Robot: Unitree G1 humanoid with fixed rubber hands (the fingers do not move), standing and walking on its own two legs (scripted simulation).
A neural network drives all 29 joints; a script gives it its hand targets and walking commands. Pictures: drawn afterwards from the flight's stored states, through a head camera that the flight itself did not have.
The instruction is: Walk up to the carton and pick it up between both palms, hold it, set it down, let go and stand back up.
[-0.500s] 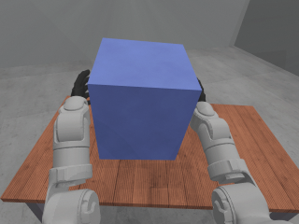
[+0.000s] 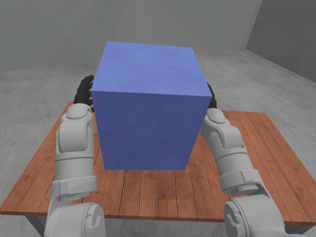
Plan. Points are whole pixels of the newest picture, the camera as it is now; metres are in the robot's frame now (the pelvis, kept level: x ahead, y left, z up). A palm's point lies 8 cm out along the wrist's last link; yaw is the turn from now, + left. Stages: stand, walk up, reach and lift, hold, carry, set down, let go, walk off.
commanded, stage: hold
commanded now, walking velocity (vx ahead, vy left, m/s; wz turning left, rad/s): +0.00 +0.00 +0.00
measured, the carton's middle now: (147, 109) +0.38 +0.01 +0.19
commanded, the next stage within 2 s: set down in 1.74 s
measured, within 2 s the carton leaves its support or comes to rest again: neither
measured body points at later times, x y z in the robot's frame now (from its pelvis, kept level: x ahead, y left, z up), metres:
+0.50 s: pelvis +0.00 +0.00 +0.00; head -0.06 +0.02 +0.45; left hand +0.37 +0.16 +0.21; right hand +0.37 -0.15 +0.20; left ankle -0.01 +0.12 -0.75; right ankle +0.06 -0.10 -0.75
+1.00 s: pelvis +0.00 +0.00 +0.00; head -0.06 +0.02 +0.45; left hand +0.38 +0.16 +0.21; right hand +0.38 -0.15 +0.19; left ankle -0.01 +0.12 -0.75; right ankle +0.05 -0.10 -0.75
